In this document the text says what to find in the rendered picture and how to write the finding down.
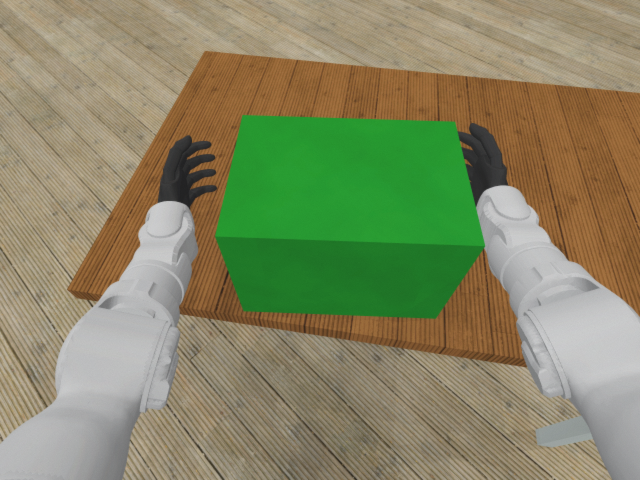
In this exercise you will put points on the robot left forearm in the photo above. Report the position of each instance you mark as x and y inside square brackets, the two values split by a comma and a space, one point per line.
[156, 280]

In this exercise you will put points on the carton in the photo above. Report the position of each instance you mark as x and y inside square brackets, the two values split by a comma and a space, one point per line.
[344, 216]

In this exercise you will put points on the robot right hand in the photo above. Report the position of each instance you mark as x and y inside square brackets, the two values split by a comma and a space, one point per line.
[486, 158]

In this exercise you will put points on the robot right forearm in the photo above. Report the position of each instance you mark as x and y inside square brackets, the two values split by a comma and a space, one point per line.
[522, 257]

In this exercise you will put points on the table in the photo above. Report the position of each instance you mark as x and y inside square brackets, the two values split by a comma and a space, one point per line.
[573, 153]

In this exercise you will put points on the robot left upper arm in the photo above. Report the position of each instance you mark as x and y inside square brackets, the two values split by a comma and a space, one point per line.
[119, 365]

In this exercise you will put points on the robot left hand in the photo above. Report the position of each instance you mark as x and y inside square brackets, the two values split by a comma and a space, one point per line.
[176, 181]

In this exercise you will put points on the robot right upper arm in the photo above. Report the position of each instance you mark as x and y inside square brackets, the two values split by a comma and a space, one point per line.
[586, 348]

